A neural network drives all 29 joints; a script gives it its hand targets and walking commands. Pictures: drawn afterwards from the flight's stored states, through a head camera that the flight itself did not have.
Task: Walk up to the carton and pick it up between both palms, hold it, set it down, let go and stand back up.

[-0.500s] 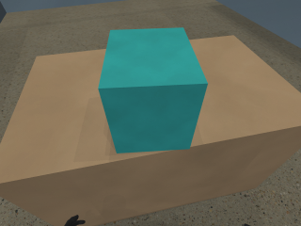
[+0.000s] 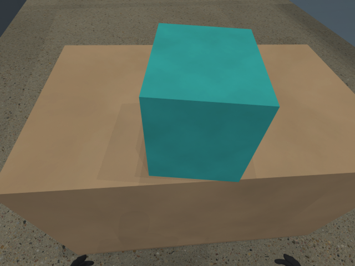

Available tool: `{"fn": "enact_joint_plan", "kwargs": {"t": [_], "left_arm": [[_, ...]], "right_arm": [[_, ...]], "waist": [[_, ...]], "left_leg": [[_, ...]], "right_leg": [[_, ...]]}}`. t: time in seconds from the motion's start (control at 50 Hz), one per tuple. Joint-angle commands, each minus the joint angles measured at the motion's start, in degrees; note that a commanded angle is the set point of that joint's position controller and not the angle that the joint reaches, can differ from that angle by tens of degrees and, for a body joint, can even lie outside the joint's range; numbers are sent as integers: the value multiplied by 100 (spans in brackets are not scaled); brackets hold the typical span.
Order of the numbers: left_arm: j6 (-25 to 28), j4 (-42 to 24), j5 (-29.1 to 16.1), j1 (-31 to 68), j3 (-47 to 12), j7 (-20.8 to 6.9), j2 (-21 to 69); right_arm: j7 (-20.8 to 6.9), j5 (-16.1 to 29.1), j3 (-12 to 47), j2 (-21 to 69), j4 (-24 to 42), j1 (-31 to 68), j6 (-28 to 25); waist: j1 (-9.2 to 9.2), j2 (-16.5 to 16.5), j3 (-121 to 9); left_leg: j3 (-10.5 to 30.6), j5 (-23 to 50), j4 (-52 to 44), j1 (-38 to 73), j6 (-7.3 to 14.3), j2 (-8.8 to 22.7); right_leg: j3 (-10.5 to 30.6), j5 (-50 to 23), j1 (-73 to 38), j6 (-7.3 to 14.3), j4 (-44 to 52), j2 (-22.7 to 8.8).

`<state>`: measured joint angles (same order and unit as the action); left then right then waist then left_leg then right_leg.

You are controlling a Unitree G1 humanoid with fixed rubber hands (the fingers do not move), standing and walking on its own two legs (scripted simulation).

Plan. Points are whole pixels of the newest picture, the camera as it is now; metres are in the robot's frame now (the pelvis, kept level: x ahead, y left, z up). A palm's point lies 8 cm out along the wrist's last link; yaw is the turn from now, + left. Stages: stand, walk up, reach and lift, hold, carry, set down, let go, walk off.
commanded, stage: walk up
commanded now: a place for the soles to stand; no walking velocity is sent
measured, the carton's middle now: (199, 103) +0.49 -0.03 +0.09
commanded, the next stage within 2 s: reach and lift in 1.40 s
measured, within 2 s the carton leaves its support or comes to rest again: neither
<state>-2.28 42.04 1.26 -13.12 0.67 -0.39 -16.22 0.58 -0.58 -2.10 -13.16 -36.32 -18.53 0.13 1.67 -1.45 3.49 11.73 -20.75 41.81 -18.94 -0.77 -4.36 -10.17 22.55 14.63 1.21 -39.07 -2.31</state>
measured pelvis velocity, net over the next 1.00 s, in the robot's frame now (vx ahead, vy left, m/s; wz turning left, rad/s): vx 0.00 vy -0.02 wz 0.07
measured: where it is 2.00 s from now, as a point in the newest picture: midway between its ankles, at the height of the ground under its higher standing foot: outside the picture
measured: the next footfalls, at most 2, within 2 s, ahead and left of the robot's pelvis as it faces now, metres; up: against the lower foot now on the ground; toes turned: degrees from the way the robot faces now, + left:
none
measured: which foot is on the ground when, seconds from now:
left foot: down 0.00-1.00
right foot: down 0.00-1.00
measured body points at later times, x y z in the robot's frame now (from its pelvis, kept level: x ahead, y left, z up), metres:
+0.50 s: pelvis +0.00 -0.01 +0.00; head +0.02 +0.00 +0.45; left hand +0.07 +0.26 -0.12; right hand +0.13 -0.26 -0.11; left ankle +0.02 +0.12 -0.72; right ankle -0.01 -0.10 -0.72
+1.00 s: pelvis +0.00 -0.02 +0.00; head +0.01 +0.00 +0.45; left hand +0.05 +0.26 -0.13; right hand +0.12 -0.26 -0.11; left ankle +0.02 +0.12 -0.72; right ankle -0.01 -0.10 -0.72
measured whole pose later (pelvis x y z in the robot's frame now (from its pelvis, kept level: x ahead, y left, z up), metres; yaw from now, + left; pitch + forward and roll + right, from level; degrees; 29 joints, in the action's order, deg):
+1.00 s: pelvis +0.00 -0.02 +0.00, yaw +4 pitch -2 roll -1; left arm -1.0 43.0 1.4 -18.6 0.3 -0.4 -17.3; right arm 0.7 -0.8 -1.3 -12.8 -40.4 -17.3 0.7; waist 1.5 -1.2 3.0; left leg 11.6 -19.0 39.7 -18.1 -1.6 -3.3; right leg -12.4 22.5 12.1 2.6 -37.0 -1.6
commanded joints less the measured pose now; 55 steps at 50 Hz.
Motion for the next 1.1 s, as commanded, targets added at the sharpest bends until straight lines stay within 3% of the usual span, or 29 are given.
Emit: {"fn": "enact_joint_plan", "kwargs": {"t": [0.0,0.08,0.12,0.18,0.22,0.24,0.28,0.32,0.36,0.38,0.42,0.48,0.52,0.54,0.56,0.62,0.64,0.66,0.7,0.78,0.8,0.84,0.86,0.9,0.94,0.98,1.02,1.04,1.08], "left_arm": [[257,-557,-1,-163,231,31,-885],[251,-515,3,-164,285,66,-1089],[199,-593,0,-18,261,53,-1081],[108,-715,-15,168,207,16,-907],[78,-726,-25,-3,157,3,-705],[84,-710,-18,-95,161,7,-679],[170,-650,-3,-331,179,14,-700],[281,-542,1,-513,241,24,-915],[322,-469,2,-566,306,55,-1113],[311,-484,1,-497,305,72,-1145],[266,-544,-20,-327,249,70,-1102],[152,-657,-48,-87,189,37,-959],[117,-677,-47,-159,166,32,-892],[105,-671,-54,-235,170,32,-835],[121,-603,-39,-384,155,25,-810],[219,-490,-7,-556,230,47,-929],[226,-432,-45,-589,245,63,-1083],[231,-416,-50,-579,252,72,-1122],[186,-453,-4,-357,204,86,-1108],[120,-501,-32,-325,157,52,-1000],[106,-498,-23,-241,195,24,-1013],[89,-552,-12,-469,151,2,-844],[103,-550,0,-542,122,3,-775],[210,-431,28,-821,146,20,-802],[312,-408,16,-874,194,37,-978],[368,-269,27,-1050,260,77,-1224],[330,-270,-5,-970,261,106,-1229],[295,-314,-3,-842,227,114,-1191],[208,-374,-29,-750,209,86,-1121]], "right_arm": [[45,-6,-271,-1002,610,-35,-137],[62,-34,-267,-855,645,-181,-86],[49,-23,-283,-863,671,-238,-105],[25,36,-370,-1166,639,-200,-156],[53,15,-428,-1393,612,-77,-161],[75,-9,-420,-1405,603,25,-143],[92,-29,-344,-1283,592,231,-103],[64,-13,-247,-1014,599,327,-89],[74,-26,-210,-846,538,179,-66],[86,-50,-217,-832,540,87,-49],[67,-44,-212,-755,545,1,-66],[13,44,-299,-1013,523,-4,-127],[31,-25,-333,-1136,505,-10,-150],[47,-20,-327,-1234,451,66,-141],[62,-26,-309,-1183,437,173,-128],[43,-13,-229,-986,397,309,-121],[45,-2,-230,-956,356,287,-94],[54,-53,-228,-905,369,305,-67],[49,-44,-216,-815,354,103,-63],[-5,-6,-266,-937,364,122,-140],[2,-3,-290,-1069,361,-13,-146],[50,-36,-362,-1357,254,10,-143],[65,-37,-349,-1428,246,118,-127],[77,-46,-269,-1233,165,285,-111],[53,-9,-204,-1022,261,451,-107],[41,-21,-148,-850,233,441,-101],[45,-83,-137,-787,201,311,-83],[49,-58,-166,-795,211,212,-90],[32,-39,-174,-813,190,161,-116]], "waist": [[47,533,-467],[-63,128,-437],[-114,-50,-344],[-129,260,-266],[-94,732,-269],[-52,797,-156],[83,763,-130],[159,484,-284],[94,223,-439],[16,192,-420],[-62,0,-392],[-103,18,-307],[-157,206,-366],[-60,559,-380],[-22,441,-233],[36,318,-263],[38,119,-459],[43,261,-351],[-89,-95,58],[-85,276,104],[-195,241,78],[-116,852,99],[-21,850,322],[85,869,109],[135,564,1],[133,484,-278],[30,48,-342],[-46,145,-253],[-28,32,-234]], "left_leg": [[713,1708,-861,-648,404,467],[-241,1324,73,-290,174,264],[-129,1410,-118,-67,254,364],[808,1806,-825,-148,555,611],[1977,1302,-1546,-418,1028,1005],[2207,1137,-1686,-493,1112,1042],[1877,1206,-1592,-691,899,881],[900,1443,-1003,-919,417,479],[-159,1372,92,-512,103,135],[-336,1091,143,-430,84,190],[-268,1081,-167,-11,185,343],[431,1897,-669,123,445,522],[976,1928,-1053,-48,671,770],[1294,1657,-1266,-238,790,842],[1358,1415,-1344,-415,787,863],[595,1631,-876,-735,443,474],[144,1624,-345,-484,294,264],[-133,1417,-141,-345,183,230],[-323,888,-247,-229,131,267],[267,1255,-802,-12,403,435],[804,909,-1116,-85,565,598],[1891,102,-1863,-390,951,1005],[2348,148,-2049,-579,1152,1196],[1956,581,-1799,-628,988,1069],[1078,1115,-1261,-1041,543,595],[-104,1180,-135,-861,81,177],[-340,850,-134,-494,67,293],[-393,1116,-109,-339,100,346],[-277,1918,-437,157,240,452]], "right_leg": [[1023,-1329,-999,316,928,-660],[1270,-1937,-670,945,1283,-1592],[992,-1781,-306,847,1122,-1481],[523,-1016,-142,278,443,-616],[672,-390,-252,-1,-51,-125],[790,-107,-251,-21,70,-33],[954,-387,-576,67,611,-175],[1121,-1111,-1148,297,1101,-639],[1453,-1863,-1044,840,1466,-1500],[1479,-2339,-976,1026,1401,-1737],[1158,-2329,-493,979,1285,-1680],[521,-1073,-135,331,907,-768],[520,-1043,-371,208,566,-585],[615,-869,-443,177,499,-478],[700,-753,-608,148,620,-480],[929,-1241,-1131,297,1149,-806],[1021,-1304,-1061,517,1303,-1211],[1103,-1122,-684,660,1529,-1459],[1068,-701,-261,867,1680,-1638],[573,-278,58,469,1160,-1011],[514,-103,82,375,880,-765],[551,157,-55,111,306,-298],[640,249,41,33,280,-189],[852,-94,-426,113,704,-298],[1126,-622,-1117,280,1239,-624],[1608,-1145,-1291,640,1748,-1499],[1370,-2307,-1148,826,1635,-1726],[1197,-2370,-916,935,1520,-1757],[678,-2294,-496,682,1186,-1366]]}}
